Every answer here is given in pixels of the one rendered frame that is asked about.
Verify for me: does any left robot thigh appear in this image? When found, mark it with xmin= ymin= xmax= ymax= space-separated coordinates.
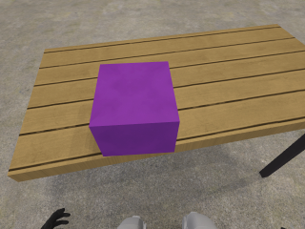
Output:
xmin=117 ymin=217 xmax=147 ymax=229

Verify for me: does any carton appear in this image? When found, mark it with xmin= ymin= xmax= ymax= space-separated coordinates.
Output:
xmin=89 ymin=61 xmax=180 ymax=156

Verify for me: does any robot left hand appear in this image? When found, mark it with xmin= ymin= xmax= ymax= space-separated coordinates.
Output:
xmin=41 ymin=208 xmax=71 ymax=229

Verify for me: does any right robot thigh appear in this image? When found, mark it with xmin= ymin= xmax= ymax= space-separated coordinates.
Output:
xmin=182 ymin=213 xmax=218 ymax=229

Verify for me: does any robot thigh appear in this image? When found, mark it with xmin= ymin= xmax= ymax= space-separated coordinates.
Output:
xmin=182 ymin=213 xmax=218 ymax=229
xmin=117 ymin=217 xmax=147 ymax=229

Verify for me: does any table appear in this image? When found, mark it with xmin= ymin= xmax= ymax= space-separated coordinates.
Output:
xmin=7 ymin=24 xmax=305 ymax=182

